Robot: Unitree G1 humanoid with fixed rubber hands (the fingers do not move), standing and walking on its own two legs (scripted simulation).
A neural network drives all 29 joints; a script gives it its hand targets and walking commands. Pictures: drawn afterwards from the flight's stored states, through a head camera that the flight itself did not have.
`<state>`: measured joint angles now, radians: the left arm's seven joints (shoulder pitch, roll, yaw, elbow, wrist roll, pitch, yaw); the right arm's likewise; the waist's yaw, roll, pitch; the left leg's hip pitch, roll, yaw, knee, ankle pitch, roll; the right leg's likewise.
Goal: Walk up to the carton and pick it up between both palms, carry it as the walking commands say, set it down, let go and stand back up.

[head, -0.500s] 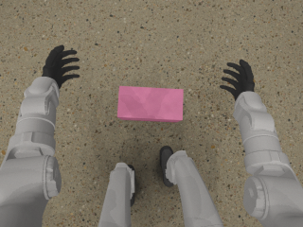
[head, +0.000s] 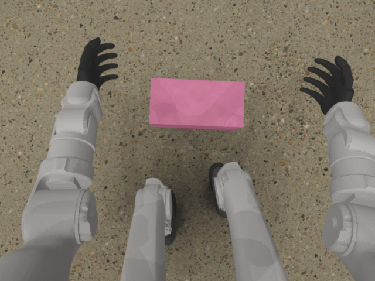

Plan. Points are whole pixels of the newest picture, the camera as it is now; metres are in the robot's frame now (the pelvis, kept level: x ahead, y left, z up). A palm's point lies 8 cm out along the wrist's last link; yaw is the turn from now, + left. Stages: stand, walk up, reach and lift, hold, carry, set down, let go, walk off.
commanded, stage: reach and lift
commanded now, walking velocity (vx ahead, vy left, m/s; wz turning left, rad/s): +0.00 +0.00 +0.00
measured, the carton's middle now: (195, 107) +0.47 -0.06 -0.47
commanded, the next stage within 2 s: none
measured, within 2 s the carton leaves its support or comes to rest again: neither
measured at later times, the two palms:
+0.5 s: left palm (124, 91) +0.51 +0.14 -0.29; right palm (290, 105) +0.42 -0.30 -0.29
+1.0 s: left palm (128, 112) +0.47 +0.16 -0.42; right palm (276, 116) +0.41 -0.30 -0.40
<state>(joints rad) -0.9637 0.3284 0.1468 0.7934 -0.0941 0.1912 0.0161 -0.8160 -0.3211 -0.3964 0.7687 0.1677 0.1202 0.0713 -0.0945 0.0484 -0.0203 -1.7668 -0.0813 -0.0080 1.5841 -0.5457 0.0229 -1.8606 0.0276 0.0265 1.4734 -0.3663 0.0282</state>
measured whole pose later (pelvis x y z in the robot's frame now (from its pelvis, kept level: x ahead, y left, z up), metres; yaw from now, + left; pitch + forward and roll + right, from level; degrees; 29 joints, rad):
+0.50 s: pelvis -0.06 -0.02 -0.12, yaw +2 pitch +30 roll +3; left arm -1.36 0.52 0.11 0.82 -0.21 0.26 0.00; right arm -1.19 -0.37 -0.27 0.64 0.27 0.26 -0.11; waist -0.14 -0.01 0.53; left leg -1.95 -0.08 0.03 2.03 -0.61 -0.01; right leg -2.08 0.03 0.02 1.91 -0.36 -0.01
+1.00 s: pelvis -0.04 -0.01 -0.20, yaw +3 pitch +31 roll -2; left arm -1.30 0.49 -0.07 0.97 -0.24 0.11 0.03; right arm -1.16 -0.46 -0.21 1.01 0.35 0.03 -0.04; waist -0.12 0.00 0.52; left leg -2.19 -0.09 0.01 2.31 -0.66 0.02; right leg -2.28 -0.06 -0.04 2.17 -0.43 -0.02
